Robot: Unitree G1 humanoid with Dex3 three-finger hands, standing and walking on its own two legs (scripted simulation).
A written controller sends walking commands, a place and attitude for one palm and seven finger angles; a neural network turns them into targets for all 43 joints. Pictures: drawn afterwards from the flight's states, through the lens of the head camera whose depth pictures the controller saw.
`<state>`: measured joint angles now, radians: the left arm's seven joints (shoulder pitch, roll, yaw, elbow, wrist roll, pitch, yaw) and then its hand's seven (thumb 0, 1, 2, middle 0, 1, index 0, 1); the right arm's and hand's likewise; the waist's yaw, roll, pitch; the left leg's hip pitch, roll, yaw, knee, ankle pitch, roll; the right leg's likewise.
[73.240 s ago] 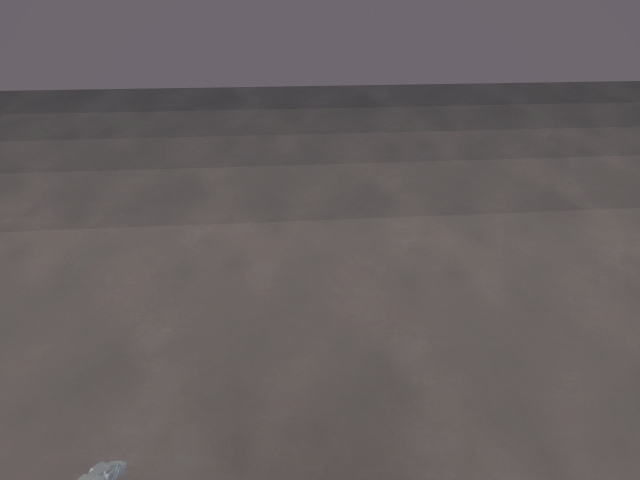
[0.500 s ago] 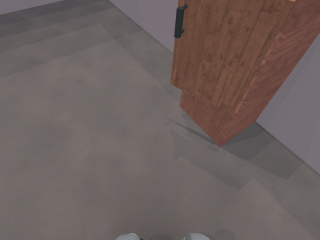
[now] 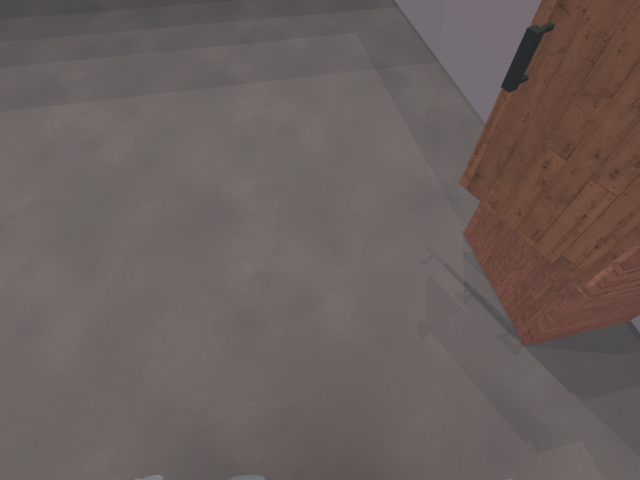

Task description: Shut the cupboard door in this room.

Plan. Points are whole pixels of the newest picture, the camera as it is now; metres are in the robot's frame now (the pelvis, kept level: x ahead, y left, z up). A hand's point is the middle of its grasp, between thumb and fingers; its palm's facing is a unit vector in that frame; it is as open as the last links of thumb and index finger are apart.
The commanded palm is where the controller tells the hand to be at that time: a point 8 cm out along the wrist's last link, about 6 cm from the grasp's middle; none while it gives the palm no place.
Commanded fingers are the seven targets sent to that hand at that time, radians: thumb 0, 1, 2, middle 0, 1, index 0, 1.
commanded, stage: walk to a spot facing it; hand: left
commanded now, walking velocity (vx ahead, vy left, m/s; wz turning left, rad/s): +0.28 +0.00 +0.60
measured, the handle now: (528, 57) +0.88 -0.39 +0.04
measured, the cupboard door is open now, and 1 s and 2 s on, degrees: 20 20 20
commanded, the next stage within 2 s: turn to face it in 0.84 s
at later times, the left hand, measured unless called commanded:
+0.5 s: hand out of the picture +0.04 +0.15 -0.13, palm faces +0.35 -0.90 -0.26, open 7.4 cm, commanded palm none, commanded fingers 0.00 0.90 0.90 -0.20 -0.30 -0.20 -0.30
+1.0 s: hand (123, 405) +0.22 +0.30 -0.13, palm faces +0.57 -0.79 -0.25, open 7.4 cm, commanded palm none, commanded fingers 0.00 0.90 0.90 -0.20 -0.30 -0.20 -0.30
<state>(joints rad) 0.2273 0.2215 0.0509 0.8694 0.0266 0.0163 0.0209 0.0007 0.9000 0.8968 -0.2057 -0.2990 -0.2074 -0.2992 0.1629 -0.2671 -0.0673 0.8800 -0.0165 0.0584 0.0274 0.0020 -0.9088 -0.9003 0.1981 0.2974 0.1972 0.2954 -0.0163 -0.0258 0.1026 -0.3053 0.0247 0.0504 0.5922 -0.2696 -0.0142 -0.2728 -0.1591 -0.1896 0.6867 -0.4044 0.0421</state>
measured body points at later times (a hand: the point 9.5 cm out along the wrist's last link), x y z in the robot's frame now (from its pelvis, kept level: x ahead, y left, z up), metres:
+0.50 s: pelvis +0.10 -0.03 +0.02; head +0.14 -0.04 +0.47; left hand +0.02 +0.20 -0.11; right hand +0.24 -0.24 -0.13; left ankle +0.07 +0.12 -0.64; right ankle +0.07 -0.13 -0.72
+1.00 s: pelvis +0.24 +0.06 +0.01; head +0.27 +0.08 +0.46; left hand +0.19 +0.34 -0.12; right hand +0.42 -0.11 -0.13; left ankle +0.20 +0.15 -0.72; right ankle +0.40 -0.04 -0.68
